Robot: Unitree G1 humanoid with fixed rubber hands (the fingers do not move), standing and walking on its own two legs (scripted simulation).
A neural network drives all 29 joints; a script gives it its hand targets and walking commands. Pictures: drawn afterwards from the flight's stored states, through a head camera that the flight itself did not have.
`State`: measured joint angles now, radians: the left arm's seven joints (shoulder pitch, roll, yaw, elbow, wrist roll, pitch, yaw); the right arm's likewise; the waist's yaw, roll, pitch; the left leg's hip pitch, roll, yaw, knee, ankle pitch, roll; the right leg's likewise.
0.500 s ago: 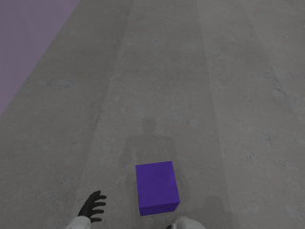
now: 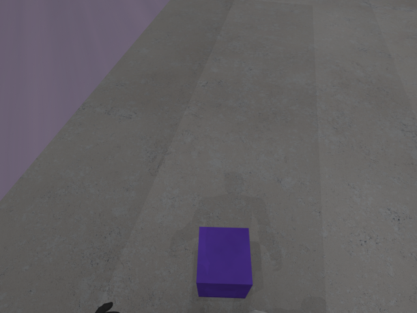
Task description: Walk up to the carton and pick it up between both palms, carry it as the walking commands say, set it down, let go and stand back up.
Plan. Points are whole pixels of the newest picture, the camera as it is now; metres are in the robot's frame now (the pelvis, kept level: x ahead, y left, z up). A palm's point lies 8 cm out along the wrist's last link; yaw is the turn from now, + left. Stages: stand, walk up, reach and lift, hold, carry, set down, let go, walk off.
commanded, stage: walk up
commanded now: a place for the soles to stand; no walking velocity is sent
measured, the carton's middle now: (222, 263) +0.40 -0.03 -0.63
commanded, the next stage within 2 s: none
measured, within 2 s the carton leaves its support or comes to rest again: neither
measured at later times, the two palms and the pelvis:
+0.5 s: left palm out of the picture +0.03 +0.22 -0.13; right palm out of the picture -0.02 -0.30 -0.12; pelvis -0.04 -0.05 +0.00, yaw +5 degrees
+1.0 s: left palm out of the picture -0.11 +0.11 -0.13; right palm out of the picture -0.03 -0.42 -0.17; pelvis -0.09 -0.15 -0.03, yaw +11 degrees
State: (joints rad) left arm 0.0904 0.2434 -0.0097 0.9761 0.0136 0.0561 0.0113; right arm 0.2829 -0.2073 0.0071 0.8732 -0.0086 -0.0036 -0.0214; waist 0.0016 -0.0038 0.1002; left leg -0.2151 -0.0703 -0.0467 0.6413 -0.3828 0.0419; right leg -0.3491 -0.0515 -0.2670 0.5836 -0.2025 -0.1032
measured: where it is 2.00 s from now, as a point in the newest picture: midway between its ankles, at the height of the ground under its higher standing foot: outside the picture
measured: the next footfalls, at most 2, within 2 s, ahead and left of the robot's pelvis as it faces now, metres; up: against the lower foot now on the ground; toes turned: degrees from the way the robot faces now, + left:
right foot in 0.94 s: -0.05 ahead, -0.27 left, +0.00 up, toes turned +10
left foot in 1.38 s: +0.04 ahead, +0.12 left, +0.00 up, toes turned -8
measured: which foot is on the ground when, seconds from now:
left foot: down 0.00-0.92, up 0.94-1.00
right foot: down 0.00-0.76, up 0.78-0.92, down 0.94-1.00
